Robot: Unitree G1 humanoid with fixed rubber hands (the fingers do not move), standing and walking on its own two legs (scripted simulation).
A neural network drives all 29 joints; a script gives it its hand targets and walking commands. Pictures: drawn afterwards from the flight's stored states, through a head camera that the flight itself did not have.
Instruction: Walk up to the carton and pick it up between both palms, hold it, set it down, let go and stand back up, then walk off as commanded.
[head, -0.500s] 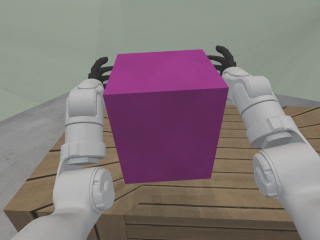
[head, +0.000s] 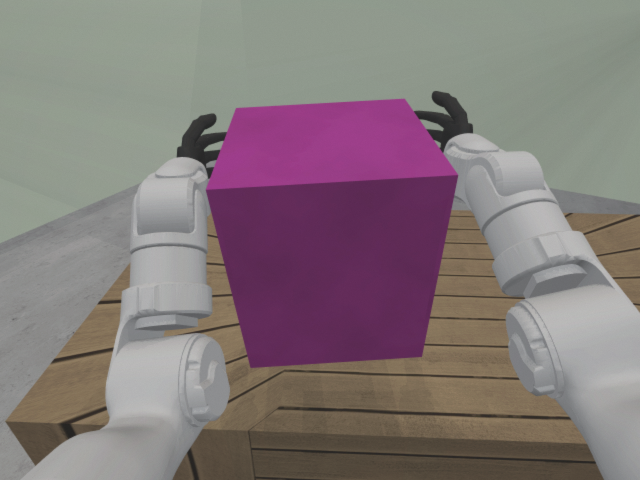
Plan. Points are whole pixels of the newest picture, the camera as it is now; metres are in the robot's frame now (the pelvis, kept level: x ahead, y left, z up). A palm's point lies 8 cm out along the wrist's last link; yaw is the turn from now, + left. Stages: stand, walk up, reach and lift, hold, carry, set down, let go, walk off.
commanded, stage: hold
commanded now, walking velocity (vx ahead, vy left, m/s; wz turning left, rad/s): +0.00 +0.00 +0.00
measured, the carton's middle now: (328, 231) +0.35 +0.01 +0.23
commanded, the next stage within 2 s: set down in 0.40 s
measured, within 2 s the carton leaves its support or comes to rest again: neither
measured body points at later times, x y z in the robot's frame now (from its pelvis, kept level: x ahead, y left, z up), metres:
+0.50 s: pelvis +0.00 +0.00 +0.00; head -0.10 +0.02 +0.44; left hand +0.38 +0.17 +0.30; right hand +0.38 -0.14 +0.33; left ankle +0.03 +0.13 -0.75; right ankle -0.02 -0.11 -0.75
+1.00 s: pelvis +0.01 +0.00 +0.00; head -0.08 +0.03 +0.44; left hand +0.38 +0.20 +0.27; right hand +0.41 -0.11 +0.29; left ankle +0.03 +0.13 -0.75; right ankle -0.02 -0.11 -0.75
